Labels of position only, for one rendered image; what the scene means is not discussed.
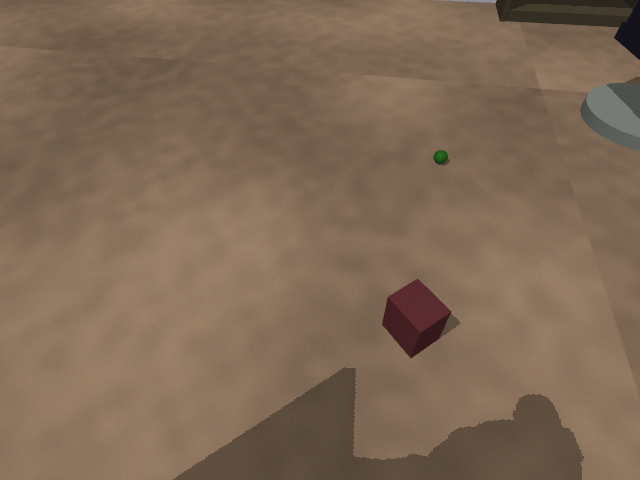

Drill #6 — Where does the office chair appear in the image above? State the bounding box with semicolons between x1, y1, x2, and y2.
580;0;640;151

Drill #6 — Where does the bookshelf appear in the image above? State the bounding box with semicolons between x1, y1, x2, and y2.
495;0;638;27

